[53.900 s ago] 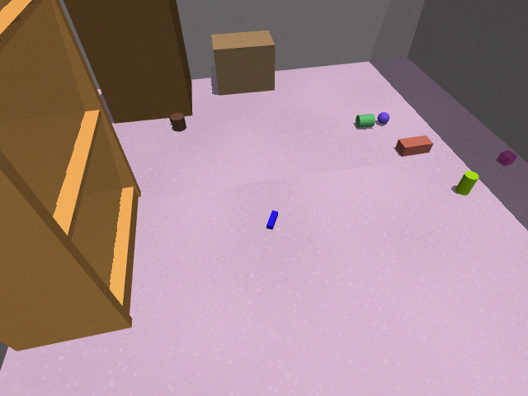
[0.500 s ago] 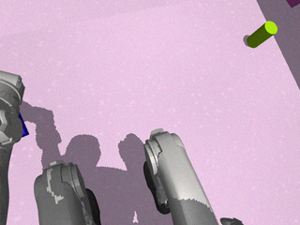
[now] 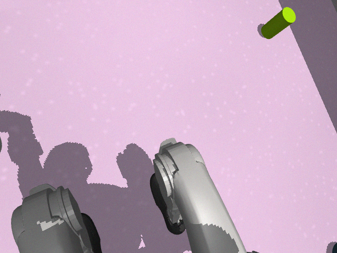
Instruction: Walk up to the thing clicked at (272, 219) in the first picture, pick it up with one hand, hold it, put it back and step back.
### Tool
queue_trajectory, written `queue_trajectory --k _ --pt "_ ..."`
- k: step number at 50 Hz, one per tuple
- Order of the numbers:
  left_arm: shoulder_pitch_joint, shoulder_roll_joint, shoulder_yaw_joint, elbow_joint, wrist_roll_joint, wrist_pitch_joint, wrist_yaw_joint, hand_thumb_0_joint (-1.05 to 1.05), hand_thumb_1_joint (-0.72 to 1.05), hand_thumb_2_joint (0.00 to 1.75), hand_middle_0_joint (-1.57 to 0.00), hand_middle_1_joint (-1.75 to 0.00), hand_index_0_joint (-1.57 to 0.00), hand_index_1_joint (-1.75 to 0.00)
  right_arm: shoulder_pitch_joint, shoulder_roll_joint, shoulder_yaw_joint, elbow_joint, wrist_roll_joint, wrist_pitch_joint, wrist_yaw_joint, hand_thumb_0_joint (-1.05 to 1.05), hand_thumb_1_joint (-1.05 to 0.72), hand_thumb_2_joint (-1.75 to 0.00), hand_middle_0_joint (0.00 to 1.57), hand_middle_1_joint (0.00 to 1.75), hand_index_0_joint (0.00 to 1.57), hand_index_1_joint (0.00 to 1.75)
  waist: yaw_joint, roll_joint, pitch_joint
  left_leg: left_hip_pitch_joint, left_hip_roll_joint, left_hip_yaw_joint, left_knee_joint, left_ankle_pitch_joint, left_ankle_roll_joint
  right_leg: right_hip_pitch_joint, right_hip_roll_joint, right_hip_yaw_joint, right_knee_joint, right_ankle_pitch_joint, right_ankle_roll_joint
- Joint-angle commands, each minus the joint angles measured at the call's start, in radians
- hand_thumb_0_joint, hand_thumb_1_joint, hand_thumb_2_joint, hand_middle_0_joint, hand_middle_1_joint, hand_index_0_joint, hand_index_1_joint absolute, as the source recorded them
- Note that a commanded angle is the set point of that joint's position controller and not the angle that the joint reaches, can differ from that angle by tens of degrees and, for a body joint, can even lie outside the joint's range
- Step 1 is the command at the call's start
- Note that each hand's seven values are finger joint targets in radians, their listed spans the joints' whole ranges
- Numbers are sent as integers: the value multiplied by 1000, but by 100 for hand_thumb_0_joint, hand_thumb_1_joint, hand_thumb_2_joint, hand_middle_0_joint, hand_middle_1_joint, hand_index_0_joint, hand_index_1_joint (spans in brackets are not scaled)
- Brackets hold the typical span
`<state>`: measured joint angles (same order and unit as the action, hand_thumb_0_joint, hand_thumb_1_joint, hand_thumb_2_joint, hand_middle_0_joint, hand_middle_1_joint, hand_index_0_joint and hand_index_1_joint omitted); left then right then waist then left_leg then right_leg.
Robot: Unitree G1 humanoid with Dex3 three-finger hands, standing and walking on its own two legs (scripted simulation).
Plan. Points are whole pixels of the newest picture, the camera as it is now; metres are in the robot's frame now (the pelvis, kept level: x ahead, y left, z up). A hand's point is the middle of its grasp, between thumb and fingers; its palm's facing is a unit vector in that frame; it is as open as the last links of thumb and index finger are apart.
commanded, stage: crouch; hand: left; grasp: from above
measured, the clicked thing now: out of the picture +0.47 +0.33 -0.32
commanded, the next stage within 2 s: lower in 0.24 s
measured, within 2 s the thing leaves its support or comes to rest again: neither
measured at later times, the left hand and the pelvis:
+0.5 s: hand out of the picture +0.50 +0.28 -0.18, palm faces -0.12 -0.43 -0.90, open 4.6 cm; pelvis +0.00 +0.00 +0.00, yaw -1 degrees
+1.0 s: hand out of the picture +0.50 +0.27 -0.22, palm faces -0.12 -0.44 -0.89, open 5.1 cm; pelvis +0.00 +0.00 +0.00, yaw -3 degrees
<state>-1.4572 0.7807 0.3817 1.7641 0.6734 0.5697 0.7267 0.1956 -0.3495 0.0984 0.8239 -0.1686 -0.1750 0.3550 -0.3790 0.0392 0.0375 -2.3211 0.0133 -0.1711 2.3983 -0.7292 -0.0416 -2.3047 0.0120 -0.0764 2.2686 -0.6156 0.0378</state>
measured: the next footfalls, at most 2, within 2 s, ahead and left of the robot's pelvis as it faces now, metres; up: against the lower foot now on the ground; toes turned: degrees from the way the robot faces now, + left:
none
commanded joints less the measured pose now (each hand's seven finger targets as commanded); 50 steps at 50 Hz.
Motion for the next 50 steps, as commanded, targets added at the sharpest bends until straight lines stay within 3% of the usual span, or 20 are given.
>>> queue_trajectory --k 1,5,6,7,9,12,17,24,28,30,31,37,42,47,50 --pt "-356 177 -36 -139 23 -8 47 0 73 28 -106 -44 -111 -40 278 -285 -67 35 -1 3 9 0 -91 -90 20 30 20 30 -66 331 -720 452 10 86 -230 244 38 479 19 -113 -205 236 -39" --pt "-351 179 -35 -135 17 -8 51 0 74 25 -106 -44 -111 -39 285 -283 -55 33 -5 2 25 0 -91 -90 20 30 20 30 -67 340 -708 457 10 86 -230 260 36 492 19 -116 -203 252 -39" --pt "-334 162 -54 -132 16 -8 46 0 75 23 -107 -42 -112 -37 278 -286 -53 24 -4 4 26 0 -91 -90 20 30 20 30 -72 338 -705 449 9 92 -221 260 36 501 27 -116 -205 253 -40" --pt "-358 185 -43 -143 13 -14 49 0 73 24 -106 -43 -110 -38 282 -291 -51 35 0 3 27 0 -92 -90 20 30 20 30 -63 350 -720 443 11 90 -222 258 38 504 26 -112 -208 255 -39" --pt "-343 171 -61 -142 12 -16 45 0 73 24 -105 -45 -110 -39 267 -285 -39 33 -7 1 34 0 -92 -90 20 30 20 30 -77 348 -693 433 8 87 -221 255 38 508 22 -119 -199 256 -40" --pt "-339 208 -55 -132 27 -22 50 0 74 25 -106 -44 -111 -39 273 -297 -37 29 2 1 36 0 -92 -90 20 30 20 30 -64 356 -716 436 9 85 -224 236 41 512 28 -115 -209 234 -42" --pt "-336 207 -60 -131 27 -31 48 0 73 24 -106 -43 -111 -38 277 -297 -28 20 1 -1 40 0 -92 -90 20 30 20 30 -73 349 -708 442 10 82 -223 237 41 519 32 -116 -212 236 -42" --pt "-306 191 -92 -81 14 -48 39 0 67 20 -101 -41 -106 -36 253 -296 9 20 -13 -11 42 0 -91 -90 20 30 20 30 -112 313 -614 420 9 58 -221 216 44 486 25 -130 -203 227 -43" --pt "-322 245 -93 -95 28 -68 43 0 62 17 -97 -41 -103 -36 248 -319 18 15 -14 -17 36 0 -91 -90 20 30 20 30 -110 331 -629 422 10 62 -224 200 48 519 32 -128 -212 215 -44" --pt "-322 257 -90 -113 27 -74 42 0 63 17 -98 -41 -103 -36 233 -312 27 13 -19 -19 37 0 -91 -90 20 30 20 30 -112 355 -632 446 11 58 -218 228 45 511 24 -132 -199 242 -45" --pt "-308 234 -99 -86 23 -75 41 0 63 21 -99 -41 -104 -37 245 -312 36 7 -22 -20 39 0 -91 -90 20 30 20 30 -122 354 -630 449 12 62 -211 246 41 523 30 -132 -196 257 -46" --pt "-325 276 -95 -92 26 -88 70 0 67 16 -101 -40 -106 -34 226 -327 57 -7 -35 -28 52 0 -91 -90 20 30 20 30 -139 377 -610 463 15 41 -219 226 42 520 24 -149 -194 251 -45" --pt "-323 292 -91 -61 10 -97 95 0 64 25 -102 -35 -105 -33 233 -343 75 -15 -32 -31 60 0 -91 -90 20 30 20 30 -146 382 -606 448 18 45 -208 234 42 559 34 -149 -202 267 -43" --pt "-299 291 -102 -46 -12 -101 103 0 64 19 -101 -34 -105 -30 229 -346 99 -23 -40 -41 72 0 -91 -90 20 30 20 30 -173 350 -573 420 14 44 -188 248 47 579 36 -152 -206 293 -33" --pt "-290 318 -93 -25 -17 -107 115 0 64 18 -102 -32 -105 -29 233 -362 105 -28 -37 -39 77 0 -91 -90 20 30 20 30 -166 370 -568 441 20 31 -204 242 41 568 42 -159 -203 282 -40"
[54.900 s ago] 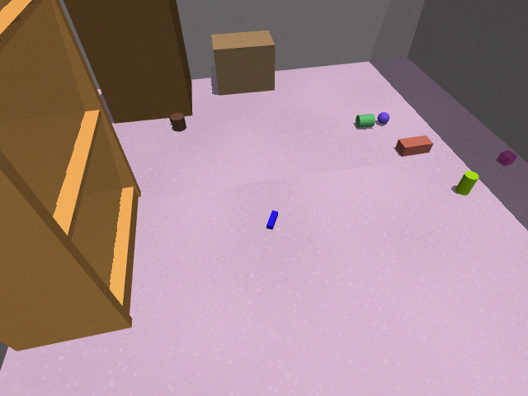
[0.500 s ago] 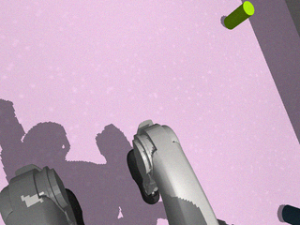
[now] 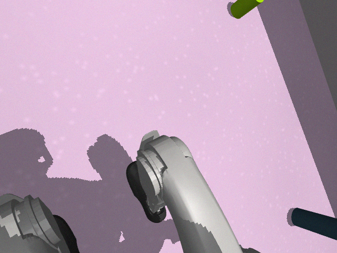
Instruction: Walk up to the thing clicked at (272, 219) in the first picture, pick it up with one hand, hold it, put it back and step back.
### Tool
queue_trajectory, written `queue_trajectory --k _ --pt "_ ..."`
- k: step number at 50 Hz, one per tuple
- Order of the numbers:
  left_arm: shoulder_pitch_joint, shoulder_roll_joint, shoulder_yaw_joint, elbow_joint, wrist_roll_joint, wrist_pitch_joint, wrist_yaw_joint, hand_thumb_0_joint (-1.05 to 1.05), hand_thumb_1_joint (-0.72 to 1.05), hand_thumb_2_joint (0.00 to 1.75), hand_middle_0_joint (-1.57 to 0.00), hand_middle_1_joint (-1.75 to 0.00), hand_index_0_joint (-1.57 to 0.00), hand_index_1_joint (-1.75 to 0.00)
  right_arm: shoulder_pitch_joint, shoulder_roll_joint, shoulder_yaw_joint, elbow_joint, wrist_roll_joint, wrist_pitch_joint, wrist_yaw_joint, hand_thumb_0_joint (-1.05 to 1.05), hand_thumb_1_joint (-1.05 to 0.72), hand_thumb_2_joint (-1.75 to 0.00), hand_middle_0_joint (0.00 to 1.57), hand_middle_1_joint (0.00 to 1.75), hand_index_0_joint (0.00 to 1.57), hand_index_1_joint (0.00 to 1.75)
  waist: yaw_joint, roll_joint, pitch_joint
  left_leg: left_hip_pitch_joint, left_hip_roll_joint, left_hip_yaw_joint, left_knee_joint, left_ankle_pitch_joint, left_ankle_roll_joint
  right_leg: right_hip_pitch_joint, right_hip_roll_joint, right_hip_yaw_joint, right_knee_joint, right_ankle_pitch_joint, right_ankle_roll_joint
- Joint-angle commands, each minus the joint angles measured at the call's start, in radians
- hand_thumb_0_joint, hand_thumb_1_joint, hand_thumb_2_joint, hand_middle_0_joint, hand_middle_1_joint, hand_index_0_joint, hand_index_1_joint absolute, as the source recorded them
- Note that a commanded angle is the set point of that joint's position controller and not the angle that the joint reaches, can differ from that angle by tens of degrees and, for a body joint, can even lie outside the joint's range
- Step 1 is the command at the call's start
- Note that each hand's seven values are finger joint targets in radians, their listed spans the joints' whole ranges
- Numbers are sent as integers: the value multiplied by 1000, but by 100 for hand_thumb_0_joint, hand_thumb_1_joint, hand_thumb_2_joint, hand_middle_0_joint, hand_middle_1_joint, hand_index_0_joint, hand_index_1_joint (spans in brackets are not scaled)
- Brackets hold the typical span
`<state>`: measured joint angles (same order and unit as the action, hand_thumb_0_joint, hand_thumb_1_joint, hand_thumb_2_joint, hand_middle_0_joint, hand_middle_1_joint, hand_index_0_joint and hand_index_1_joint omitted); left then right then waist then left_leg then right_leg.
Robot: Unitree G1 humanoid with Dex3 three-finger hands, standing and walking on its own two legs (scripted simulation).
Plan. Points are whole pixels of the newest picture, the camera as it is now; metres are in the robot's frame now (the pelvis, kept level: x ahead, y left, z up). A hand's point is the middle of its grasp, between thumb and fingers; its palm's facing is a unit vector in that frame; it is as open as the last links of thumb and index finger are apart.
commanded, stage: rest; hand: left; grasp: from above
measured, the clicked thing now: out of the picture +0.46 +0.35 -0.32
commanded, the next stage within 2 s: open in 0.68 s
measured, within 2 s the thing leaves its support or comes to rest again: rests again in 1.50 s
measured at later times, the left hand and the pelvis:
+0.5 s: hand out of the picture +0.49 +0.29 -0.25, palm faces -0.08 -0.45 -0.89, open 5.5 cm; pelvis +0.00 +0.01 +0.00, yaw -2 degrees
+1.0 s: hand out of the picture +0.50 +0.28 -0.27, palm faces -0.06 -0.46 -0.89, open 8.1 cm; pelvis +0.00 +0.01 +0.00, yaw -3 degrees
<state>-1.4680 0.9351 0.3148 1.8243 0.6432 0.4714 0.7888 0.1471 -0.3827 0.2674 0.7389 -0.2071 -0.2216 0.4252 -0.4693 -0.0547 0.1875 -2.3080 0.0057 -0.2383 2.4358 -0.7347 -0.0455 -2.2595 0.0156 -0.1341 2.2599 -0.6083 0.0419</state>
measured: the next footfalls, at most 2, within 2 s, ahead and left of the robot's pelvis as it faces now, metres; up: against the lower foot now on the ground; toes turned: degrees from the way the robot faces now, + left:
none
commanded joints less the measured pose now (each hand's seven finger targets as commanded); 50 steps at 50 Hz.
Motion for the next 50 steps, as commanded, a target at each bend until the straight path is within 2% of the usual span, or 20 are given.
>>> queue_trajectory --k 1,3,5,6,8,13,14,20,23,24,31,33,34,38,39,42,44,47,49,50 --pt "-283 167 -31 -98 16 -9 54 0 66 18 -101 -36 -106 -31 278 -327 -58 53 -3 6 9 0 -91 -90 20 30 20 30 -86 474 -699 420 24 97 -239 244 46 522 34 -104 -189 276 -42" --pt "-298 169 -29 -121 15 -10 58 0 61 16 -97 -34 -101 -29 268 -332 -57 40 1 3 14 0 -91 -90 20 30 20 30 -84 487 -708 464 30 78 -238 254 39 489 32 -116 -178 282 -46" --pt "-279 166 -41 -96 2 -13 63 0 62 16 -99 -33 -103 -29 268 -341 -51 54 -4 0 14 0 -92 -90 20 30 20 30 -99 475 -679 422 25 89 -239 231 47 521 37 -111 -190 274 -40" --pt "-301 185 -27 -123 8 -18 69 0 61 19 -99 -34 -102 -30 274 -350 -59 44 6 -2 17 0 -91 -90 20 30 20 30 -90 490 -701 450 31 76 -240 238 42 502 33 -116 -187 277 -42" --pt "-282 181 -28 -91 1 -18 77 0 61 19 -99 -32 -103 -29 279 -349 -47 41 2 0 21 0 -91 -90 20 30 20 30 -93 485 -695 442 33 80 -232 250 42 517 38 -115 -189 286 -43" --pt "-277 181 -43 -103 -12 -23 83 0 63 16 -99 -33 -103 -29 259 -356 -36 37 -5 -10 27 0 -91 -90 20 30 20 30 -120 489 -637 444 28 71 -228 220 42 493 35 -126 -188 268 -40" --pt "-289 199 -31 -106 -10 -30 89 0 59 17 -97 -32 -101 -28 274 -364 -39 36 3 -8 27 0 -91 -90 20 30 20 30 -113 512 -663 468 34 64 -237 233 37 492 36 -127 -187 275 -44" --pt "-263 194 -49 -97 -24 -35 91 0 63 18 -99 -36 -103 -32 273 -366 -20 26 -5 -11 31 0 -92 -90 20 30 20 30 -130 503 -636 443 30 67 -229 247 39 525 39 -128 -184 292 -41" --pt "-274 204 -44 -107 -28 -39 95 0 61 17 -97 -35 -101 -31 266 -376 -16 17 -2 -14 34 0 -91 -90 20 30 20 30 -126 513 -649 460 34 59 -222 253 37 508 37 -132 -188 293 -43" --pt "-265 194 -50 -92 -39 -38 92 0 60 16 -97 -34 -101 -30 261 -374 -12 21 -9 -16 34 0 -92 -90 20 30 20 30 -136 502 -619 449 30 61 -224 243 37 509 36 -132 -184 291 -40" --pt "-256 222 -52 -94 -27 -42 102 0 60 18 -97 -34 -101 -30 270 -388 -5 12 -1 -17 37 0 -91 -90 20 30 20 30 -139 517 -625 464 35 47 -223 254 34 512 42 -142 -177 302 -42" --pt "-259 202 -52 -110 -49 -42 105 0 59 20 -96 -35 -100 -31 262 -389 -3 -2 -5 -20 42 0 -91 -90 20 30 20 30 -140 510 -610 475 35 44 -218 265 32 507 37 -143 -174 310 -42" --pt "-255 215 -51 -97 -43 -42 107 0 58 19 -95 -35 -99 -31 264 -395 -3 -1 -3 -22 42 0 -91 -90 20 30 20 30 -143 511 -606 466 33 45 -216 255 35 499 38 -145 -180 297 -41" --pt "-253 213 -49 -98 -63 -45 110 0 57 21 -95 -34 -98 -31 258 -401 1 -11 -1 -24 43 0 -91 -90 20 30 20 30 -146 515 -582 486 34 35 -217 256 31 489 35 -151 -165 296 -42" --pt "-243 219 -55 -90 -52 -46 112 0 57 18 -95 -32 -98 -29 262 -408 3 -11 2 -23 43 0 -91 -90 20 30 20 30 -145 514 -594 482 35 38 -213 259 33 498 39 -150 -174 301 -41" --pt "-251 226 -56 -107 -62 -49 109 0 33 28 -73 -41 -75 -39 258 -406 9 -16 0 -24 44 0 -90 -90 20 30 20 30 -154 503 -585 453 30 44 -209 256 35 516 37 -145 -172 310 -37" --pt "-258 251 -48 -105 -61 -51 108 0 19 37 -66 -46 -67 -45 254 -412 10 -11 4 -30 41 0 -90 -90 20 30 20 30 -149 499 -591 440 32 48 -204 241 39 522 38 -143 -187 300 -33" --pt "-240 262 -59 -113 -52 -48 103 0 12 44 -64 -47 -64 -48 256 -414 13 -9 5 -29 40 0 -90 -90 20 30 20 30 -147 498 -600 431 31 54 -203 237 40 548 44 -142 -189 300 -31" --pt "-245 272 -47 -112 -46 -46 106 0 10 46 -62 -49 -61 -49 255 -408 10 -9 11 -31 38 0 -90 -90 20 30 20 30 -139 497 -613 434 34 53 -204 246 39 550 41 -140 -191 309 -31" --pt "-243 277 -45 -115 -48 -44 108 0 8 48 -61 -52 -61 -52 262 -408 14 -16 8 -29 41 0 -90 -90 20 30 20 30 -146 499 -617 435 33 47 -210 253 39 565 42 -144 -187 316 -32"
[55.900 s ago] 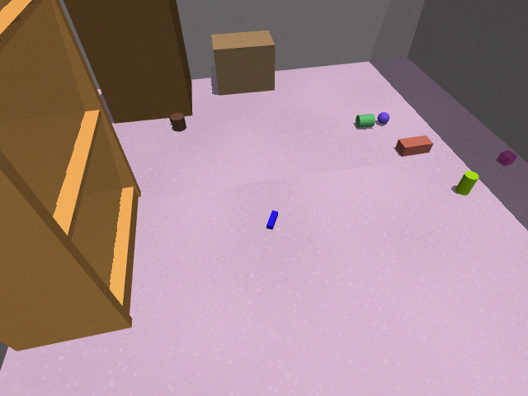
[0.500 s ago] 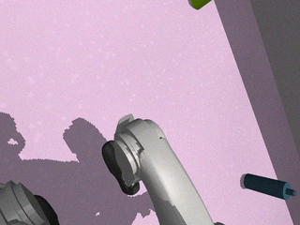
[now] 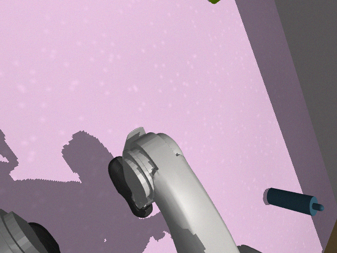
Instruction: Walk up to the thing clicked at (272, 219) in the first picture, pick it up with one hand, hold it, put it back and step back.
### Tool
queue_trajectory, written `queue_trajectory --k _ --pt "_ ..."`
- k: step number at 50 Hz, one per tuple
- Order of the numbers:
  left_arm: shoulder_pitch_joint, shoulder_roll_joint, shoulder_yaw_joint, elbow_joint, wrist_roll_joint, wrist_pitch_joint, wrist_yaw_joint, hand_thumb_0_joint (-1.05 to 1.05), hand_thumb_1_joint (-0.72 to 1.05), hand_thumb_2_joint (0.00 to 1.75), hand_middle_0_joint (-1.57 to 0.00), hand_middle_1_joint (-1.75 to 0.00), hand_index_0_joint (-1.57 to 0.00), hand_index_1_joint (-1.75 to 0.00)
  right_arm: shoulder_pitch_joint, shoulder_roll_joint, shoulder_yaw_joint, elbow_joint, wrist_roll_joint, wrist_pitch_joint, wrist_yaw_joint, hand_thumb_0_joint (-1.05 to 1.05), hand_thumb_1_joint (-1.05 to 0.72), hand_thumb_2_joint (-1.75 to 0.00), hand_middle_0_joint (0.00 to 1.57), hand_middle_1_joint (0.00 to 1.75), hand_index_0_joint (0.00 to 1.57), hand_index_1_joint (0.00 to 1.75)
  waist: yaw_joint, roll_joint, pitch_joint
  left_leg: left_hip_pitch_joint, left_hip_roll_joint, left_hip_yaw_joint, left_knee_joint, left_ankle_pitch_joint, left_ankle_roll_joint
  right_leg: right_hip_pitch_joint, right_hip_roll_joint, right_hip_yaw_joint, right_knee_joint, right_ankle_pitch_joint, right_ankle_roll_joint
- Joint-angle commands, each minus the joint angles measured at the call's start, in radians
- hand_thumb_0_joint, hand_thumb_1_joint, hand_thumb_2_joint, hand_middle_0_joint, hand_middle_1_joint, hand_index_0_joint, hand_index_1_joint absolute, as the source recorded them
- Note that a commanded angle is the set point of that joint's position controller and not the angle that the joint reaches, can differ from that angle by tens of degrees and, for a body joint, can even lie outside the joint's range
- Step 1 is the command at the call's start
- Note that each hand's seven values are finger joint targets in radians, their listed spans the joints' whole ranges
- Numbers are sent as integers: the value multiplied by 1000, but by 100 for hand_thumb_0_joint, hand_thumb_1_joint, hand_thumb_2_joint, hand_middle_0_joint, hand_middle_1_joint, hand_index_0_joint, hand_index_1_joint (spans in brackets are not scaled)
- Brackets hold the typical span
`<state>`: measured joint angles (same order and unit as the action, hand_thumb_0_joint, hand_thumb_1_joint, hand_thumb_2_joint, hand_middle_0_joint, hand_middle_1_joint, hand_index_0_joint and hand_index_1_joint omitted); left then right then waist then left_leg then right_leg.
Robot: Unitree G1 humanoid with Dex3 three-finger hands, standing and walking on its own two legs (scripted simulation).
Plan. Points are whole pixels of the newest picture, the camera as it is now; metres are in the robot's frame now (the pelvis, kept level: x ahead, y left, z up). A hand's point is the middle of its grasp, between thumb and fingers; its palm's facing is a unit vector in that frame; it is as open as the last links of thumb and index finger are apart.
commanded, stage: open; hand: left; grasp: from above
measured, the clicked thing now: out of the picture +0.44 +0.37 -0.31
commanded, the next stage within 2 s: withdraw in 1.00 s
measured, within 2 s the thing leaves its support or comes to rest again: rests again in 0.50 s
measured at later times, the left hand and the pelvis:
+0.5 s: hand out of the picture +0.48 +0.31 -0.26, palm faces -0.04 -0.45 -0.89, open 11.6 cm; pelvis +0.00 +0.00 +0.00, yaw +0 degrees
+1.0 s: hand out of the picture +0.48 +0.30 -0.26, palm faces -0.04 -0.45 -0.89, open 12.7 cm; pelvis +0.00 +0.00 +0.01, yaw +0 degrees
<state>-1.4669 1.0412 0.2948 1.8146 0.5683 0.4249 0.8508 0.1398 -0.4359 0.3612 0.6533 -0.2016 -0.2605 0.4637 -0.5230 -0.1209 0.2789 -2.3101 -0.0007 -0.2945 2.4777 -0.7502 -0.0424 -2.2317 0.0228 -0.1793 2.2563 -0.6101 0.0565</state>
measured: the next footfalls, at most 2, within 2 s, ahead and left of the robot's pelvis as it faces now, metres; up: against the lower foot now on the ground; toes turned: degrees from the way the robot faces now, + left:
none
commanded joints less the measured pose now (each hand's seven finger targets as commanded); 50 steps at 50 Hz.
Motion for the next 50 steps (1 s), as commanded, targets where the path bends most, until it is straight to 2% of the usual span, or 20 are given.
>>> queue_trajectory --k 1,2,4,6,12,13,14,16,17,20,26,28,31,33,34,40,42,44,46,50 --pt "-242 165 -25 -100 22 6 45 0 5 50 -59 -51 -58 -52 259 -353 -81 71 4 8 0 0 -90 -90 20 30 20 30 -88 559 -697 426 42 106 -244 256 37 523 34 -98 -188 308 -45" --pt "-234 165 -27 -99 32 8 47 0 3 52 -57 -53 -56 -53 266 -356 -82 62 8 10 2 0 -90 -90 20 30 20 30 -89 564 -708 452 43 98 -245 265 35 512 34 -103 -186 309 -48" --pt "-231 167 -31 -96 29 5 53 0 4 52 -57 -53 -56 -54 268 -356 -80 66 3 14 -1 0 -90 -90 20 30 20 30 -93 555 -717 431 44 110 -242 273 39 558 42 -100 -194 325 -44" --pt "-255 180 -17 -114 27 8 53 0 0 55 -54 -55 -53 -56 261 -354 -83 69 5 11 -1 0 -90 -90 20 30 20 30 -90 568 -694 434 43 104 -246 269 36 524 32 -101 -185 316 -45" --pt "-235 151 -31 -98 33 9 52 0 -7 60 -48 -61 -47 -62 261 -357 -85 54 8 16 0 0 -89 -90 20 30 20 30 -98 584 -663 471 50 77 -271 248 29 476 32 -114 -179 292 -53" --pt "-232 164 -34 -94 34 10 50 0 -8 61 -47 -61 -45 -63 258 -359 -85 63 9 15 -3 0 -89 -90 20 30 20 30 -100 579 -654 450 48 84 -272 230 32 485 35 -111 -184 283 -50" --pt "-227 147 -38 -117 29 9 47 0 -9 62 -46 -62 -45 -63 264 -353 -84 47 10 18 -1 0 -89 -90 20 30 20 30 -102 578 -665 464 46 88 -263 256 32 491 33 -109 -183 298 -52" --pt "-232 153 -38 -107 22 9 40 0 -11 64 -44 -64 -43 -65 257 -358 -85 61 7 12 -4 0 -89 -90 20 30 20 30 -106 568 -645 436 43 90 -264 231 35 478 33 -107 -191 281 -48" --pt "-227 136 -44 -116 14 8 37 0 -13 66 -43 -63 -42 -65 265 -359 -85 56 8 13 -3 0 -89 -90 20 30 20 30 -108 564 -656 441 45 89 -263 243 33 488 37 -108 -186 289 -49" --pt "-231 132 -42 -103 12 6 40 0 -17 69 -39 -67 -38 -69 269 -362 -86 56 8 11 -4 0 -89 -90 20 30 20 30 -103 575 -657 468 50 76 -270 255 29 476 33 -114 -183 295 -52" --pt "-238 116 -55 -126 -1 0 24 0 -22 74 -36 -69 -34 -72 272 -363 -81 61 2 7 -5 0 -89 -90 20 30 20 30 -113 581 -653 475 43 85 -265 267 29 479 36 -113 -181 302 -51" --pt "-237 141 -55 -115 18 0 28 0 -21 73 -36 -71 -34 -73 274 -365 -80 71 6 6 -9 0 -89 -90 20 30 20 30 -110 582 -675 474 44 89 -263 265 30 490 38 -111 -190 305 -51" --pt "-245 142 -39 -135 11 0 32 0 -25 77 -32 -74 -30 -76 273 -359 -82 65 3 7 -7 0 -89 -90 20 30 20 30 -98 607 -672 509 45 81 -275 279 24 477 33 -114 -178 308 -57" --pt "-245 133 -50 -130 14 1 30 0 -27 78 -32 -74 -29 -76 270 -362 -82 66 3 2 -8 0 -89 -90 20 30 20 30 -107 605 -675 509 45 85 -269 281 24 478 34 -112 -181 313 -55" --pt "-242 120 -53 -138 6 0 31 0 -27 78 -32 -73 -29 -76 274 -363 -83 57 3 4 -5 0 -88 -90 20 30 20 30 -104 606 -672 510 45 84 -267 296 26 491 33 -112 -177 321 -55" --pt "-241 164 -38 -118 17 2 33 0 -28 79 -31 -74 -28 -77 270 -359 -78 77 0 1 -11 0 -89 -90 20 30 20 30 -97 585 -679 469 44 99 -266 268 30 515 36 -105 -192 309 -50" --pt "-233 149 -40 -108 23 3 38 0 -29 79 -29 -76 -27 -79 267 -358 -78 67 3 2 -9 0 -88 -90 20 30 20 30 -96 596 -684 496 49 85 -269 276 27 499 34 -112 -191 312 -54" --pt "-231 149 -45 -115 18 2 32 0 -29 81 -29 -76 -27 -78 265 -354 -76 67 -3 1 -12 0 -88 -90 20 30 20 30 -106 575 -672 471 43 93 -267 261 32 514 36 -108 -195 308 -49" --pt "-228 139 -49 -120 10 1 35 0 -26 78 -31 -74 -29 -77 260 -355 -72 55 -5 3 -8 0 -88 -90 20 30 20 30 -105 574 -689 464 44 102 -253 300 35 538 37 -103 -196 338 -48" --pt "-227 124 -49 -112 -3 1 36 0 -27 79 -29 -77 -28 -78 273 -359 -72 58 -6 3 -7 0 -88 -90 20 30 20 30 -111 567 -697 469 44 102 -246 314 34 538 39 -107 -192 347 -47"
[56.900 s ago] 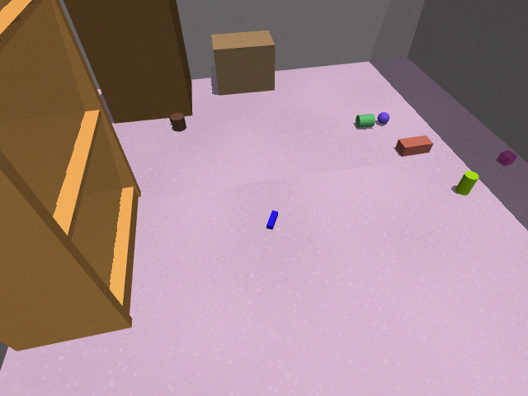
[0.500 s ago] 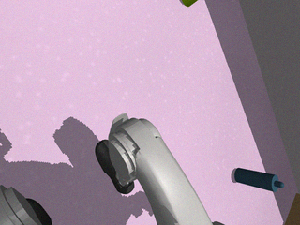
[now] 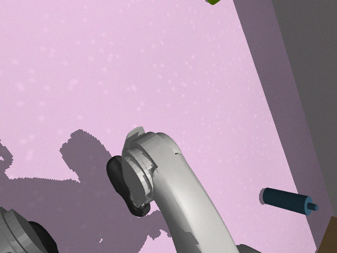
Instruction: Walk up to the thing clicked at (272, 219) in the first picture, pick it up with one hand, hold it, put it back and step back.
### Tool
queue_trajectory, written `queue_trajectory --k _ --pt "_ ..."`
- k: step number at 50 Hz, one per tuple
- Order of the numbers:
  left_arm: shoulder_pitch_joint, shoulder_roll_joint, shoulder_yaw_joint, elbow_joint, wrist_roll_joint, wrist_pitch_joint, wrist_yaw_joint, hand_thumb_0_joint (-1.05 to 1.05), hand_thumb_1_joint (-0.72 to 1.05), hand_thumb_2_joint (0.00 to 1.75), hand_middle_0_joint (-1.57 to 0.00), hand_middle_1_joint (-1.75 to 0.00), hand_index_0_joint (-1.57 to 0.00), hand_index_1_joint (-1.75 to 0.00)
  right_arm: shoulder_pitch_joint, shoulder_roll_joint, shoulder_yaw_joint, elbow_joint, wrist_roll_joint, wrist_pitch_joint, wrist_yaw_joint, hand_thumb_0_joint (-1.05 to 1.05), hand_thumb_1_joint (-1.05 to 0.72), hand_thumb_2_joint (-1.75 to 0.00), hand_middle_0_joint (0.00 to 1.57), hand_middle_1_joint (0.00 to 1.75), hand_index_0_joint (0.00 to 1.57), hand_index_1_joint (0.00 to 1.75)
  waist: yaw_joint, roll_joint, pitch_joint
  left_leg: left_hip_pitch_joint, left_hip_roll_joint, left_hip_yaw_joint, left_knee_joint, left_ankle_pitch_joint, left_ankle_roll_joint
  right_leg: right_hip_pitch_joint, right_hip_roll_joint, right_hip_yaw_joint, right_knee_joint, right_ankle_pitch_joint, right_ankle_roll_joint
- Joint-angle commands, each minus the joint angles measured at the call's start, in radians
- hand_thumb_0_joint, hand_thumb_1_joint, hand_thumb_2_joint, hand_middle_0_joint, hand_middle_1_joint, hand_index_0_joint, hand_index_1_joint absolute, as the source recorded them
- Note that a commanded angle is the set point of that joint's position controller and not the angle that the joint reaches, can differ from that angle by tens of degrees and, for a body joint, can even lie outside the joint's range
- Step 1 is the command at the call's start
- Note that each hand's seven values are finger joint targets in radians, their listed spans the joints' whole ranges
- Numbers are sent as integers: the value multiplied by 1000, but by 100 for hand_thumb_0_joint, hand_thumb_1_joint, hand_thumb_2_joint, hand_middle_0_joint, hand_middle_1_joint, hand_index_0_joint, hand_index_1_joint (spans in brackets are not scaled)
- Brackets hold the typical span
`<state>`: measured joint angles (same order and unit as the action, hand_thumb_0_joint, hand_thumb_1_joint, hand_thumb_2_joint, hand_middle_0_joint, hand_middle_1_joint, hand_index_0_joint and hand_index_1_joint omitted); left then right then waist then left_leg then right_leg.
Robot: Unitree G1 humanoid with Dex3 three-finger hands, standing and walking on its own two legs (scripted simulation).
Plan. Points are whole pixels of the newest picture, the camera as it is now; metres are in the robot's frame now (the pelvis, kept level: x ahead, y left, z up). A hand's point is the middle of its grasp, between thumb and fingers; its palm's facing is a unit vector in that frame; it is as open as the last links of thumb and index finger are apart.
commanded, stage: withdraw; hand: left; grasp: from above
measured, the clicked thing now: out of the picture +0.43 +0.39 -0.32
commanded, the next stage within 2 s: home in 0.98 s
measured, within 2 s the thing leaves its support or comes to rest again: neither
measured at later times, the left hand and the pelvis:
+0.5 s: hand out of the picture +0.52 +0.35 -0.19, palm faces -0.01 -0.40 -0.92, open 13.6 cm; pelvis +0.00 +0.00 +0.01, yaw +1 degrees
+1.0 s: hand out of the picture +0.51 +0.30 -0.13, palm faces -0.43 -0.19 -0.88, open 13.6 cm; pelvis -0.01 -0.01 +0.01, yaw +6 degrees
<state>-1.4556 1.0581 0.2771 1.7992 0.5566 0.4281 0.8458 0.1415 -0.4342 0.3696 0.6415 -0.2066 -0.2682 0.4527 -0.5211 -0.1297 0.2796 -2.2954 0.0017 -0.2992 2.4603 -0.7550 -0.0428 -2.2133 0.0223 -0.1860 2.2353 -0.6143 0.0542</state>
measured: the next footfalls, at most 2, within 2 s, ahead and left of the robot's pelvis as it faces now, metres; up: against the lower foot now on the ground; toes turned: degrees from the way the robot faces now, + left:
none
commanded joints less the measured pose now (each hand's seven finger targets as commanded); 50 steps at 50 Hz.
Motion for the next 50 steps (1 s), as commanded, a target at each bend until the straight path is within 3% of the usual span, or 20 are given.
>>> queue_trajectory --k 1,5,7,10,13,17,19,21,23,25,26,29,30,32,35,38,43,45,47,50 --pt "-247 125 -29 -86 17 -3 44 0 -27 78 -28 -77 -27 -79 273 -366 -82 82 -1 9 3 0 -88 -90 20 30 20 30 -113 583 -696 445 44 103 -236 305 34 519 41 -101 -172 340 -45" --pt "-238 127 -29 -76 27 -7 41 0 -30 81 -27 -77 -25 -80 266 -366 -83 86 1 9 1 0 -88 -89 20 30 20 30 -110 595 -675 461 46 95 -251 258 31 487 42 -106 -169 298 -50" --pt "-257 129 -35 -108 32 -9 31 0 -35 85 -20 -89 -21 -87 245 -359 -83 89 -3 5 -1 0 -89 -90 20 30 20 30 -116 608 -642 471 40 87 -264 233 29 445 31 -105 -165 274 -52" --pt "-266 137 -41 -127 47 -9 19 0 -39 88 -17 -91 -19 -90 250 -357 -87 93 4 2 -7 0 -89 -90 20 30 20 30 -105 615 -676 482 45 92 -266 254 29 465 35 -99 -170 293 -51" --pt "-293 171 -33 -182 77 -5 12 0 -42 90 -15 -93 -16 -92 256 -344 -93 90 9 9 -12 0 -90 -90 20 30 20 30 -74 656 -744 494 49 106 -273 289 29 507 35 -89 -184 319 -53" --pt "-302 178 -49 -317 125 16 -54 0 -44 91 -14 -93 -15 -93 260 -317 -124 71 29 21 -26 0 -90 -90 20 30 20 30 -39 697 -845 519 47 143 -274 349 27 550 42 -69 -197 356 -53" --pt "-340 204 -29 -445 167 28 -94 0 -45 92 -14 -93 -14 -92 277 -298 -158 75 46 32 -32 0 -90 -90 20 30 20 30 12 794 -953 574 50 157 -288 388 19 547 42 -58 -189 376 -65" --pt "-268 122 -64 -473 198 57 -161 0 -47 93 -12 -94 -13 -94 298 -264 -185 82 71 49 -35 0 -90 -90 20 30 20 30 55 814 -1020 607 48 167 -287 432 15 544 47 -54 -178 404 -72" --pt "-216 12 -110 -487 214 77 -237 0 -47 93 -11 -95 -12 -94 300 -217 -205 96 92 62 -42 0 -90 -90 20 30 20 30 75 777 -1032 583 39 169 -289 447 15 499 50 -50 -156 409 -79" --pt "-122 -124 -195 -367 246 90 -307 0 -44 90 -16 -92 -16 -91 312 -189 -221 131 100 71 -55 0 -91 -90 20 30 20 30 61 658 -903 465 32 176 -290 370 32 433 61 -44 -168 352 -76" --pt "-111 -150 -216 -376 264 84 -340 0 -41 88 -17 -91 -18 -90 326 -186 -232 141 99 72 -61 0 -90 -90 20 30 20 30 50 610 -869 432 27 176 -292 347 40 423 61 -40 -171 328 -74" --pt "-100 -192 -248 -395 289 55 -416 0 -40 90 -15 -95 -16 -93 356 -199 -261 168 105 80 -80 0 -89 -89 20 30 20 30 77 548 -897 454 20 166 -329 291 47 379 54 -38 -172 248 -81" --pt "-106 -225 -278 -365 299 41 -442 0 -41 91 -14 -97 -16 -95 356 -201 -267 172 106 81 -89 0 -90 -89 20 30 20 30 61 522 -868 437 16 175 -341 262 51 387 57 -31 -187 229 -80" --pt "-179 -231 -292 -396 333 -9 -487 0 -46 95 -9 -102 -11 -100 365 -195 -272 181 110 92 -110 0 -90 -89 20 30 20 30 41 500 -835 438 13 162 -357 219 51 333 47 -29 -188 182 -83" --pt "-199 -190 -299 -404 401 -91 -538 0 -46 96 -8 -104 -10 -102 330 -198 -277 155 99 100 -149 0 -89 -89 20 30 20 30 51 479 -799 441 2 181 -357 170 49 323 40 -13 -199 116 -88" --pt "-279 -186 -308 -457 462 -164 -557 0 -48 98 -7 -105 -9 -103 303 -181 -274 111 98 114 -190 0 -89 -89 20 30 20 30 63 524 -860 513 0 194 -360 169 41 313 31 -10 -191 110 -96" --pt "-224 -100 -284 -330 537 -251 -563 0 -47 97 -10 -101 -11 -100 310 -164 -258 69 87 151 -249 0 -89 -89 20 30 20 30 73 449 -837 422 -1 232 -338 187 46 376 32 3 -201 94 -97" --pt "-188 -66 -274 -320 565 -282 -571 0 -46 97 -10 -102 -11 -100 321 -166 -254 49 78 170 -267 0 -89 -89 20 30 20 30 87 421 -851 383 -1 248 -319 207 52 434 31 16 -214 103 -92" --pt "-112 -19 -245 -357 579 -311 -586 0 -44 95 -12 -99 -13 -97 314 -178 -253 21 80 187 -281 0 -89 -89 20 30 20 30 128 428 -901 379 -2 260 -308 257 50 472 26 15 -206 137 -94" --pt "-48 -15 -233 -448 600 -361 -618 0 -44 94 -12 -98 -13 -97 320 -184 -269 -5 82 223 -301 0 -89 -89 20 30 20 30 166 437 -978 385 1 264 -302 313 49 523 23 21 -208 188 -98"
